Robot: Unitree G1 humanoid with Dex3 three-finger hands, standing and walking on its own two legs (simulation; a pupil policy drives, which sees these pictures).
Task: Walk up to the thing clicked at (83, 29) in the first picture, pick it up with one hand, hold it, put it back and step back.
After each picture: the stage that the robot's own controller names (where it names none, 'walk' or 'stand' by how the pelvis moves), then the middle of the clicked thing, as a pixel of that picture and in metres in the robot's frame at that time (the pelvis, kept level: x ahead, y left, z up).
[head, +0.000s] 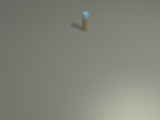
stand; (85, 22) +1.70 -0.04 -0.65
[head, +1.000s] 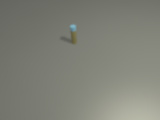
walk; (73, 34) +1.56 +0.19 -0.64
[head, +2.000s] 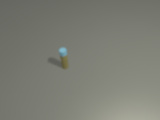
walk; (64, 58) +1.04 +0.24 -0.65
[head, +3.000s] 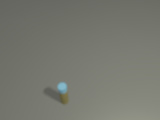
walk; (63, 94) +0.64 +0.18 -0.64
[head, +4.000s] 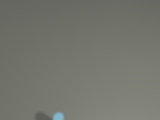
stand; out of the picture +0.41 +0.12 -0.63
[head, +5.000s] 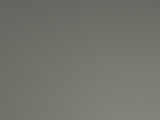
stand; out of the picture +0.36 +0.13 -0.65
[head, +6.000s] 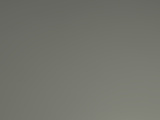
stand; out of the picture +0.36 +0.14 -0.66
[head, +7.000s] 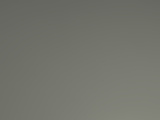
stand; out of the picture +0.35 +0.14 -0.66
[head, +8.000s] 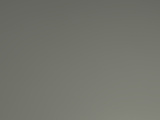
stand; out of the picture +0.35 +0.14 -0.66
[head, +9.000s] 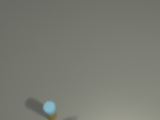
go down; (50, 111) +0.38 +0.15 -0.58
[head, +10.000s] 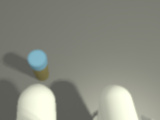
go down; (40, 67) +0.43 +0.18 -0.26
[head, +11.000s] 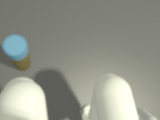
close in; (19, 56) +0.42 +0.20 -0.21
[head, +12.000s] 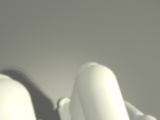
close; out of the picture +0.42 +0.23 -0.16
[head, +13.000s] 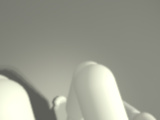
close; out of the picture +0.42 +0.24 -0.15
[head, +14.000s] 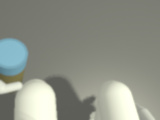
lift; (10, 71) +0.33 +0.24 -0.04
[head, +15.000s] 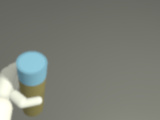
hold; (32, 89) +0.30 +0.15 +0.08
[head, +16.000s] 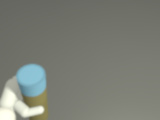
hold; (35, 98) +0.28 +0.16 +0.02
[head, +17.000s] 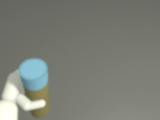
crouch; (37, 92) +0.30 +0.15 +0.03
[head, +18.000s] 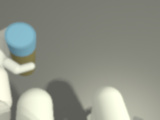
crouch; (23, 55) +0.41 +0.17 -0.06
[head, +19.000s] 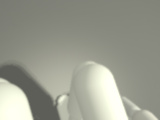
lower; out of the picture +0.42 +0.26 -0.16
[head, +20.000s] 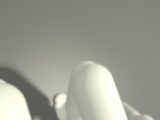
lower; out of the picture +0.43 +0.26 -0.16
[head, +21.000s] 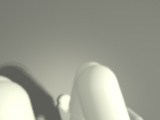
lower; out of the picture +0.41 +0.26 -0.16
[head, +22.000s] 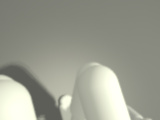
lower; out of the picture +0.40 +0.25 -0.16
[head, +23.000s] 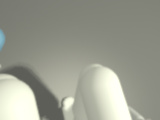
loosen; out of the picture +0.39 +0.22 -0.15
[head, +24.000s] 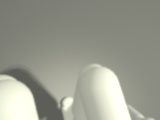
withdraw; out of the picture +0.41 +0.25 -0.17
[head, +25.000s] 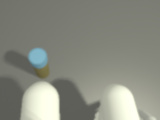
walk; (40, 65) +0.43 +0.19 -0.28
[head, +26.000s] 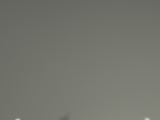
stand; out of the picture +0.34 +0.15 -0.59
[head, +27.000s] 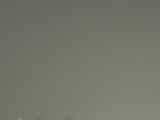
stand; out of the picture +0.37 +0.16 -0.60
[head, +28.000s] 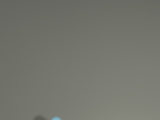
stand; out of the picture +0.37 +0.15 -0.61
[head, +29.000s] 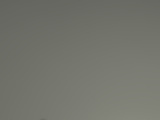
walk; out of the picture +0.37 +0.16 -0.65
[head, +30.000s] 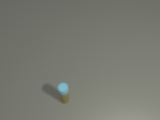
walk; (64, 94) +0.53 +0.14 -0.63
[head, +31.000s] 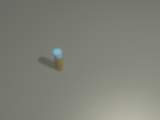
walk; (58, 60) +0.83 +0.20 -0.63
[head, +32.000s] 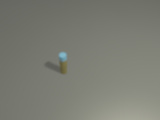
stand; (63, 63) +0.98 +0.16 -0.64
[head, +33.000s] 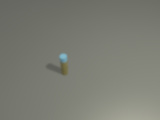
stand; (64, 65) +1.00 +0.17 -0.66
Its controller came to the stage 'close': yes
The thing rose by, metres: 0.69
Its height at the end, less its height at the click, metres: +0.00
